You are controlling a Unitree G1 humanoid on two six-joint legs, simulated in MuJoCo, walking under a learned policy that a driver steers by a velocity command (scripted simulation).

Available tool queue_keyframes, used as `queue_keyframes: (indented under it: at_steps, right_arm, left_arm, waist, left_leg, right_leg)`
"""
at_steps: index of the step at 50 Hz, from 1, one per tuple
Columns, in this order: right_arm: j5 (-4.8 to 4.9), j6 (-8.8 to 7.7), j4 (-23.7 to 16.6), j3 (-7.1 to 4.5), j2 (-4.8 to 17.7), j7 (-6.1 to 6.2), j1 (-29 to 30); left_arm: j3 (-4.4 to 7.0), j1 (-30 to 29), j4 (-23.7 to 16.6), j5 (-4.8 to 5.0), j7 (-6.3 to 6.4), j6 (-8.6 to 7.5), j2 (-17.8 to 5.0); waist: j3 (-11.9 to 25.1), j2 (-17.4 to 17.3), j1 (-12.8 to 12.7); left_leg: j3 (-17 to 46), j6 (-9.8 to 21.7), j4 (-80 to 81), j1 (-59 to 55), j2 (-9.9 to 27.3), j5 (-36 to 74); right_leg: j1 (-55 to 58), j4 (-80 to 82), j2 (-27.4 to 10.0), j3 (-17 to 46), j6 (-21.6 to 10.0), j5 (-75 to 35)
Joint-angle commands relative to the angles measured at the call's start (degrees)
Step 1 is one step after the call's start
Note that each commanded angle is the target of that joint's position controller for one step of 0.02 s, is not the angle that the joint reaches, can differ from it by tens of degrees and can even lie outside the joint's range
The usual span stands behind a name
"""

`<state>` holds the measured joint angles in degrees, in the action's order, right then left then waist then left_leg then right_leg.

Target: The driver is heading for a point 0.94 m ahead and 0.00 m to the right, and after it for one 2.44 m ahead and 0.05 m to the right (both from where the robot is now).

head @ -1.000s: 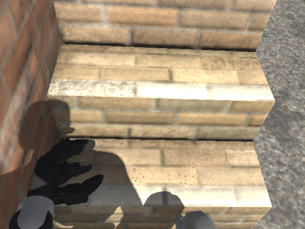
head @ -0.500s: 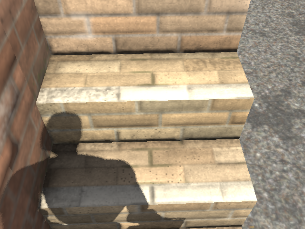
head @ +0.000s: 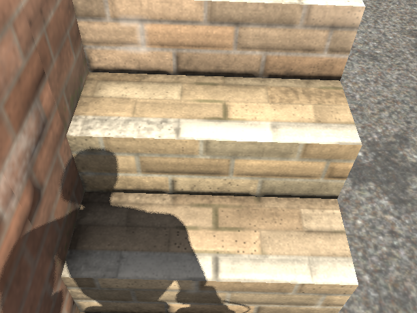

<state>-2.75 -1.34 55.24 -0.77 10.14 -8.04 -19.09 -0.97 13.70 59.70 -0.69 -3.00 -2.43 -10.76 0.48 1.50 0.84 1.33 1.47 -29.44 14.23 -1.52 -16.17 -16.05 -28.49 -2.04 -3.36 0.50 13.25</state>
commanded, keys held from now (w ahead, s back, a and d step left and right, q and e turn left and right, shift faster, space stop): w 1.00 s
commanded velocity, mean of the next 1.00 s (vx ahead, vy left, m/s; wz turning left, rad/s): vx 0.00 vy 0.01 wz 0.00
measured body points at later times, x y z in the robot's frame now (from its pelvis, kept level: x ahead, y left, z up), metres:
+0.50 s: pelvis +0.02 +0.01 +0.00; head +0.04 +0.01 +0.45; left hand +0.01 +0.21 -0.17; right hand -0.05 -0.17 -0.16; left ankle -0.01 +0.11 -0.74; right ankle +0.02 -0.13 -0.74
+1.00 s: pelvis +0.02 -0.01 +0.00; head +0.04 +0.00 +0.45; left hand -0.02 +0.17 -0.17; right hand -0.07 -0.16 -0.15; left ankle -0.01 +0.11 -0.74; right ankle +0.02 -0.13 -0.74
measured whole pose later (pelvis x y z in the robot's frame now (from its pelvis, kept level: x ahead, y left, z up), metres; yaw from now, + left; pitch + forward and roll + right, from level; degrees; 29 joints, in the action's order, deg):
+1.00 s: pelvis +0.02 -0.01 +0.00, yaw +0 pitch +0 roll +0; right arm -2.7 -1.0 63.6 0.6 2.9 -8.7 -27.8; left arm -4.5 18.8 69.9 0.0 -4.0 -1.4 -4.8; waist -1.6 0.3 0.7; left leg 0.7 0.9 -28.0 9.8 -0.7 -17.9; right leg -12.0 -27.8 -1.3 -3.2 0.1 15.4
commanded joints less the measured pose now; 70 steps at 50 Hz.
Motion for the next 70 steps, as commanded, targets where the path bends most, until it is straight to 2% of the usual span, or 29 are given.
queue_keyframes:
  at_steps: [1,3,5,6,8,11,18,29,45,57,58,69,70]
  right_arm:
    - [-0.06,-1.54,-0.08,-0.03,4.07,-1.55,-2.02]
    - [0.11,-1.88,1.42,0.4,2.85,-1.67,-3.26]
    - [0.15,-1.87,2.41,0.67,2.98,-1.85,-4.3]
    - [0.04,-1.69,3.01,0.63,2.88,-2.15,-6.05]
    - [-0.2,-1.58,3.53,0.77,2.03,-2.09,-8.09]
    - [-0.22,-1.17,4.23,0.69,1.59,-1.83,-9.48]
    - [-0.32,-0.46,5.7,0.68,-0.47,-1.48,-12.28]
    - [-0.24,0.01,7.39,0.78,-2.5,-1.15,-14.74]
    - [-0.04,0.36,8.9,1.04,-4.34,-0.73,-16.85]
    - [0.13,0.52,10.1,1.0,-5.34,-0.31,-17.74]
    - [0.29,0.57,10.52,0.83,-5.27,-0.21,-18.06]
    - [0.29,0.76,11.32,0.81,-6.04,-0.12,-18.66]
    - [0.32,0.57,11.89,0.78,-6.0,0.1,-19.21]
  left_arm:
    - [-0.4,0.78,0.3,0.51,-0.59,-0.79,-2.48]
    - [-0.55,1.11,1.3,0.6,-0.69,-0.48,-2.07]
    - [-0.77,1.14,2.28,0.93,-0.66,-0.31,-2.33]
    - [-1.35,2.64,3.31,1.33,-0.77,-0.14,-1.27]
    - [-1.87,2.53,4.34,1.17,-0.81,0.1,-0.95]
    - [-2.28,2.79,5.6,1.14,-0.74,0.24,-0.94]
    - [-2.91,3.92,7.82,0.89,-0.69,0.36,-0.39]
    - [-3.22,6.38,9.66,0.76,-0.8,0.63,0.87]
    - [-3.26,9.97,10.54,0.64,-0.97,0.87,2.95]
    - [-3.25,11.96,10.87,0.71,-1.21,1.0,4.13]
    - [-3.28,12.0,11.06,0.24,-1.37,0.9,4.19]
    - [-3.45,13.0,11.53,0.67,-1.33,0.85,4.89]
    - [-3.26,13.01,11.46,0.55,-1.18,0.79,4.42]
  waist:
    - [-3.2,-2.47,0.31]
    - [-2.15,-2.81,0.26]
    - [-1.59,-3.15,0.2]
    - [-1.6,-4.37,-0.05]
    - [-1.96,-2.81,0.43]
    - [-1.98,-2.49,0.39]
    - [-3.41,-1.96,0.32]
    - [-5.45,-1.96,0.1]
    - [-6.96,-1.86,-0.12]
    - [-7.23,-1.87,-0.06]
    - [-7.79,-1.65,0.0]
    - [-7.27,-2.06,0.06]
    - [-7.77,-1.73,-0.18]
  left_leg:
    - [3.21,4.37,8.35,8.32,3.17,-1.67]
    - [2.86,4.53,7.14,6.62,3.08,4.95]
    - [2.26,4.38,6.12,5.04,2.79,10.19]
    - [2.91,4.51,6.57,4.05,2.93,13.33]
    - [2.93,4.55,6.34,2.54,3.35,16.49]
    - [2.76,4.57,6.23,1.3,3.33,18.05]
    - [2.19,4.37,6.7,1.23,3.13,16.28]
    - [0.86,3.54,7.31,2.61,2.6,11.24]
    - [-0.18,2.66,7.7,3.93,2.46,7.69]
    - [-0.4,2.65,7.73,3.37,2.72,8.91]
    - [-0.3,2.61,7.43,3.54,2.76,8.54]
    - [-0.39,2.57,7.08,3.41,2.96,9.85]
    - [-0.19,2.47,6.98,3.07,3.27,9.79]
  right_leg:
    - [3.98,2.24,0.42,0.0,-1.26,1.47]
    - [4.74,1.74,0.47,-0.18,-1.53,-0.76]
    - [4.89,1.32,0.61,-0.44,-2.32,-2.82]
    - [5.15,0.93,0.25,0.12,-2.74,-4.42]
    - [4.83,0.73,0.15,0.34,-2.55,-5.99]
    - [5.06,0.58,-0.07,0.3,-2.21,-6.84]
    - [5.66,0.98,-0.36,0.46,-1.98,-7.01]
    - [6.81,2.56,-0.41,0.94,-2.37,-6.43]
    - [7.7,4.14,-0.17,1.26,-2.94,-5.66]
    - [7.47,4.61,-0.21,1.45,-3.13,-6.09]
    - [6.96,4.53,-0.19,1.44,-3.18,-5.71]
    - [7.15,4.38,-0.03,1.3,-3.43,-6.38]
    - [6.62,4.87,-0.26,1.4,-3.54,-5.97]
Next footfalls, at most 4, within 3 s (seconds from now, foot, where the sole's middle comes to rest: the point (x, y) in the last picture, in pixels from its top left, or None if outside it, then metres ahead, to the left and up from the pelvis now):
none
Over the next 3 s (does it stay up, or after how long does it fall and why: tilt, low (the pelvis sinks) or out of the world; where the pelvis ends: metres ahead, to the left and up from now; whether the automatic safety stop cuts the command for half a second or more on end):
stays up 0.02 -0.02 0.00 its command is cut before an obstacle from the start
